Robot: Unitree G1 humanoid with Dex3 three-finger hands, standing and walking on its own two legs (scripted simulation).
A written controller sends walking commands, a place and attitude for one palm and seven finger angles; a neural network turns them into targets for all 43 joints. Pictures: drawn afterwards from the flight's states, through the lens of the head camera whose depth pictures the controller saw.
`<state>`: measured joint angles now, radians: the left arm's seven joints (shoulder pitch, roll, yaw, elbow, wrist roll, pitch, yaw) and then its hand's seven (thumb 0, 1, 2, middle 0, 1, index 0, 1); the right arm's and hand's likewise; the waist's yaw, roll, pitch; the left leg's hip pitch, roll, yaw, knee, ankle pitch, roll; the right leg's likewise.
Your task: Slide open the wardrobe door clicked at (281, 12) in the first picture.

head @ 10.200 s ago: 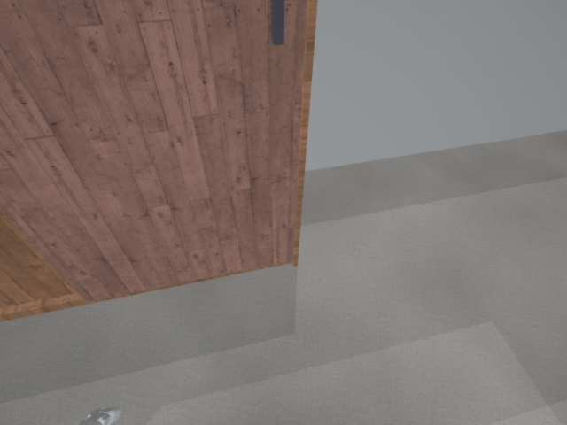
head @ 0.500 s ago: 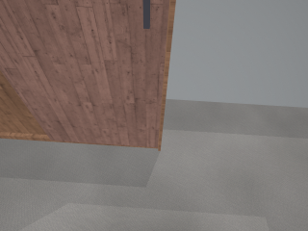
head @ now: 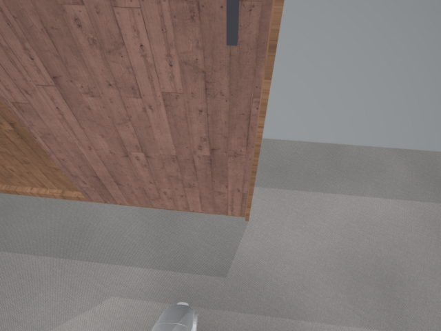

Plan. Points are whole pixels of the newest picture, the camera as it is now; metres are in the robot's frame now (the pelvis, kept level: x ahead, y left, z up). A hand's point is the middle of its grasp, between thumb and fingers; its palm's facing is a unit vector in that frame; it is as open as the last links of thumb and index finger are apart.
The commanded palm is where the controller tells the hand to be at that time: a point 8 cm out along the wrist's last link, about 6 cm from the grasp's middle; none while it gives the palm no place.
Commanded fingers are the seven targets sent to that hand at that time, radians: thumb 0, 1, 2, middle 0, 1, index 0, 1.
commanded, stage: shuffle to correct the standing spot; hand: right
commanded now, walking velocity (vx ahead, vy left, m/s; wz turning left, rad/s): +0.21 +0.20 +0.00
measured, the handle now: out of the picture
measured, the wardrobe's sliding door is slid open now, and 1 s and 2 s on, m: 0.00 0.00 0.00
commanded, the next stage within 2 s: come to a stop and stand still in 1.38 s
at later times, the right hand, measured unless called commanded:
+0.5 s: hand (274, 307) +0.20 -0.09 -0.20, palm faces +0.06 +0.99 -0.13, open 7.3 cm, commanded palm none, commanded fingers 0.00 -0.90 -0.90 0.20 0.30 0.20 0.30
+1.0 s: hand (235, 241) +0.34 +0.01 -0.19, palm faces +0.10 +0.98 -0.17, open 7.4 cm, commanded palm none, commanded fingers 0.00 -0.90 -0.90 0.20 0.30 0.20 0.30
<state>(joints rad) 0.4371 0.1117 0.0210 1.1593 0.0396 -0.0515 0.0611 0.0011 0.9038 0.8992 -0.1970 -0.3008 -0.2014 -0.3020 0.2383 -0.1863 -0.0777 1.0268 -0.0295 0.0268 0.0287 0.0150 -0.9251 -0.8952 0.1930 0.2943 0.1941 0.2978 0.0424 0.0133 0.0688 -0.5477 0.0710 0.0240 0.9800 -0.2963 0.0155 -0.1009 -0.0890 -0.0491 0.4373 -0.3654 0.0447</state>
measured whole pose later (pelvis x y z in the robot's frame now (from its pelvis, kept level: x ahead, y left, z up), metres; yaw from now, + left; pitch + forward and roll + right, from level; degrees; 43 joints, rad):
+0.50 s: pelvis +0.18 +0.09 -0.01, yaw -3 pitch +2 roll +2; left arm 0.22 0.15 0.03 0.97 0.04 -0.05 0.04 0.00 0.91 0.90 -0.19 -0.30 -0.20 -0.30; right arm 0.23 -0.21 -0.06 1.04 -0.04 0.04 0.01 0.01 -0.92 -0.89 0.19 0.29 0.20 0.30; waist 0.01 0.07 0.03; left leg -0.51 0.03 0.04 1.15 -0.40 -0.02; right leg -0.25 -0.11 -0.16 0.62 -0.39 0.00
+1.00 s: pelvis +0.27 +0.19 -0.01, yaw -6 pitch +1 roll +2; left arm 0.16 0.19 0.06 0.98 0.01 0.04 0.04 0.00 0.91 0.90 -0.19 -0.30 -0.20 -0.30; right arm 0.14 -0.17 -0.04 0.95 -0.03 0.04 -0.03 0.00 -0.91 -0.89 0.20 0.29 0.20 0.30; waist 0.02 0.02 0.10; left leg -0.39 0.03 0.16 0.58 -0.21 0.03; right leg -0.40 -0.03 -0.09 0.86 -0.47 0.02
